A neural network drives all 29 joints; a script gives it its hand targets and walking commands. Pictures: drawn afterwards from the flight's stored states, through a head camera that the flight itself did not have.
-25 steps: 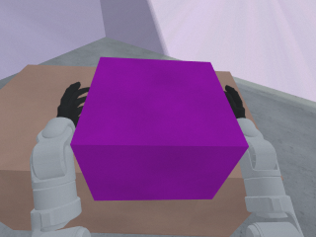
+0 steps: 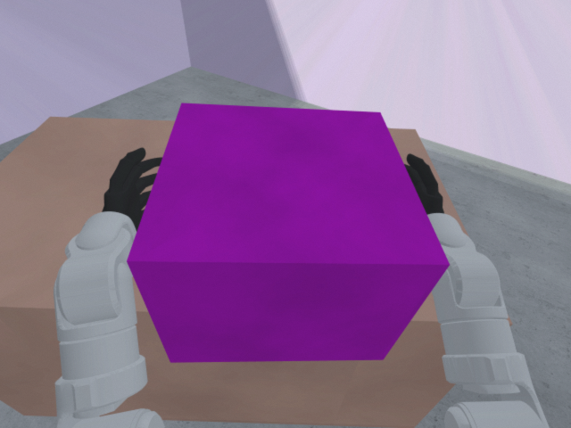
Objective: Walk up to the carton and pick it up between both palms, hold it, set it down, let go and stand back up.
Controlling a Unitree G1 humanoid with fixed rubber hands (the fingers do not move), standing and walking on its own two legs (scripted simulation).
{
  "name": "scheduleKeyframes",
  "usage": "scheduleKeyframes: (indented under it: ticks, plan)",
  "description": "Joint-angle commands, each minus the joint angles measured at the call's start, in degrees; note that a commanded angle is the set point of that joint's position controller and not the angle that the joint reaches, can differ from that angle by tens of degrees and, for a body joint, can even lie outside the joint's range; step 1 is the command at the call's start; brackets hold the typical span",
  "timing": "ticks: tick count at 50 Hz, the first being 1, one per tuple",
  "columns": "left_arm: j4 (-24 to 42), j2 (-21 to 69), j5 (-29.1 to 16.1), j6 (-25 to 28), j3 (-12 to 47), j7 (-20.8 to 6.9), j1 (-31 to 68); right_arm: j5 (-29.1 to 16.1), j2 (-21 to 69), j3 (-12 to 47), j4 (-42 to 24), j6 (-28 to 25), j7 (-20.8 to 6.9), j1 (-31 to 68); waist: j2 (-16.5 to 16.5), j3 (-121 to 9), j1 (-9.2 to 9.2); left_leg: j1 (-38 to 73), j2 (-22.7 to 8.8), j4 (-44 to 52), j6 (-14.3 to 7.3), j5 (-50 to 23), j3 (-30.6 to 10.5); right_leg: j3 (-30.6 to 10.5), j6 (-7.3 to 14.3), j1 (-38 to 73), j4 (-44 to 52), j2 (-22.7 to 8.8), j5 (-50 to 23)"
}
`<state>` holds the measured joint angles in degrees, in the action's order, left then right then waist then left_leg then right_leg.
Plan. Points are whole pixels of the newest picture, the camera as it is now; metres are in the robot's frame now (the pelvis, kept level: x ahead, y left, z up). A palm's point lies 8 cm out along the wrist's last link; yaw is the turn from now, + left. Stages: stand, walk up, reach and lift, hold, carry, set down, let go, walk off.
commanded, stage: hold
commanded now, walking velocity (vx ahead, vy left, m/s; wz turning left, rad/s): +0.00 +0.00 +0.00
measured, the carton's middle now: (281, 230) +0.36 -0.01 +0.14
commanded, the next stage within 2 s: set down in 1.08 s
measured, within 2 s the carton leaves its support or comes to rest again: neither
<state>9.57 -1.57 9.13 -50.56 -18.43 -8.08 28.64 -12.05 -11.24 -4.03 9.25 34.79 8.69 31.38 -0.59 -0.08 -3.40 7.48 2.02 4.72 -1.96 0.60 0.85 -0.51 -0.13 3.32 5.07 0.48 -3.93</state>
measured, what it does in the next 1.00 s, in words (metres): stands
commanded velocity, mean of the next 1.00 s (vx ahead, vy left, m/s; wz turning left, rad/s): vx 0.00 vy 0.00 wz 0.00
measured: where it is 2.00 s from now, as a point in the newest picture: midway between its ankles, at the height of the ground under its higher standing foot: outside the picture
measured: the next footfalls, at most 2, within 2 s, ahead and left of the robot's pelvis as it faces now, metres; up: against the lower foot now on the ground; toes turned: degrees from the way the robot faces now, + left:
none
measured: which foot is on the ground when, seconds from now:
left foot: down 0.00-1.00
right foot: down 0.00-1.00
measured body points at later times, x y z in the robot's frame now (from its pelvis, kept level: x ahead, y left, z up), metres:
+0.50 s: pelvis +0.00 +0.00 +0.00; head -0.02 +0.00 +0.45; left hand +0.35 +0.19 +0.19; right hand +0.38 -0.18 +0.18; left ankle -0.03 +0.09 -0.76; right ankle +0.02 -0.12 -0.76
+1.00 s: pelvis +0.00 +0.00 +0.00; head -0.01 +0.00 +0.45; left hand +0.35 +0.19 +0.19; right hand +0.37 -0.18 +0.18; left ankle -0.03 +0.09 -0.76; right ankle +0.02 -0.12 -0.76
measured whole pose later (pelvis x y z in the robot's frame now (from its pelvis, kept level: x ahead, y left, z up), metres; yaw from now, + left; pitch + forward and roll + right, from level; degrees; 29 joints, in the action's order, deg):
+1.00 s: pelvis +0.00 +0.00 +0.00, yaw +0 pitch -2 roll +0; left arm 10.8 -1.8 9.2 -51.1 -18.5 -8.2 27.9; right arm -12.5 -11.6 -3.1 9.2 35.2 8.9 31.8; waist -0.3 0.0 -1.7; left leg 7.3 2.0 4.4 -1.9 0.8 0.9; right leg -0.6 0.0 3.3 5.1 0.5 -3.9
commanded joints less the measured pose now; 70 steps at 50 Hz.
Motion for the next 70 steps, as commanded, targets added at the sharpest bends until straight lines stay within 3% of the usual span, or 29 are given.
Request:
scheduleKeyframes:
  ticks: [1, 12, 14, 17, 19, 24, 28, 43, 55, 61, 70]
  plan:
    - [6.24, 16.1, -5.76, 1.83, 19.26, -5.11, 26.94, -5.06, 18.76, 17.15, -14.6, -2.64, -2.71, 28.74, 0.55, -18.93, -0.02, -8.81, -1.68, -1.44, 3.25, -12.56, 0.34, -2.54, -1.89, 20.66, -5.32, 0.06, -11.61]
    - [6.24, 16.11, -5.76, 1.83, 19.26, -5.11, 26.94, -5.06, 18.76, 17.15, -14.61, -2.64, -2.7, 28.73, 0.55, -18.93, -0.03, -8.8, -1.68, -1.44, 3.25, -12.56, 0.34, -2.54, -1.89, 20.65, -5.32, 0.06, -11.62]
    - [6.1, 15.99, -5.44, 1.77, 18.77, -5.01, 26.59, -5.34, 18.84, 17.74, -14.7, -2.58, -2.77, 28.86, 0.68, -18.94, 0.92, -8.97, -1.78, -1.32, 3.05, -12.69, 0.47, -2.61, -1.84, 21.16, -5.5, 0.0, -11.63]
    - [5.92, 15.85, -4.63, 1.51, 17.59, -4.5, 25.65, -6.43, 19.27, 19.7, -15.13, -2.38, -2.99, 29.66, 1.55, -19.02, 3.74, -9.83, -2.22, -1.1, 2.37, -13.21, 0.84, -3.03, -1.6, 22.72, -6.21, -0.27, -11.61]
    - [6.52, 15.9, -4.72, 1.39, 17.78, -4.23, 25.67, -6.91, 19.48, 20.25, -15.32, -2.4, -3.04, 30.07, 1.91, -19.24, 4.23, -9.89, -2.36, -1.31, 2.3, -13.72, 0.92, -3.37, -1.47, 22.96, -6.51, -0.41, -11.58]
    - [7.91, 15.16, -6.18, 1.6, 19.72, -4.9, 27.28, -5.83, 18.78, 17.87, -13.72, -2.62, -2.72, 28.95, 0.13, -19.03, 1.27, -8.83, -1.64, -2.21, 3.56, -13.79, 0.69, -3.46, -1.55, 21.09, -5.88, -0.5, -10.72]
    - [6.71, 14.53, -6.56, 2.06, 19.87, -5.75, 27.58, -4.44, 18.27, 15.92, -12.09, -2.37, -2.36, 28.18, -0.97, -17.59, 0.13, -9.79, -1.44, -2.05, 4.01, -12.12, 0.48, -2.86, -1.63, 19.96, -4.99, -0.35, -8.49]
    - [7.78, 15.13, -6.01, 1.68, 18.83, -5.12, 26.23, -5.6, 18.41, 18.07, -15.15, -2.16, -2.83, 29.33, 0.77, -19.89, 2.15, -9.13, -1.93, -2.24, 3.59, -15.81, 0.47, -2.68, -1.28, 21.43, -5.51, 0.17, -10.1]
    - [7.27, 14.81, -5.86, 1.5, 18.92, -5.55, 26.52, -5.36, 18.52, 17.45, -13.98, -2.08, -2.48, 28.63, 0.17, -18.41, 1.51, -9.95, -1.62, -1.74, 3.45, -13.47, 0.58, -2.85, -1.66, 21.84, -5.54, -0.32, -10.43]
    - [3.04, 14.45, -5.11, 3.33, 17.67, -6.09, 28.69, -3.28, 18.43, 15.52, -11.14, -2.97, -2.88, 29.92, 0.2, -16.8, 1.43, -11.99, -1.78, -0.85, 2.93, -9.31, 0.89, -2.51, -2.04, 20.19, -4.91, -0.4, -5.94]
    - [0.03, 15.25, -4.68, 6.84, 16.85, -5.84, 29.37, -1.98, 19.63, 15.68, -9.54, -5.18, -4.02, 30.78, 1.13, -20.5, 1.62, -12.35, -1.54, -0.66, 2.49, -11.8, 0.84, -2.52, -1.89, 21.62, -5.11, -0.3, -9.25]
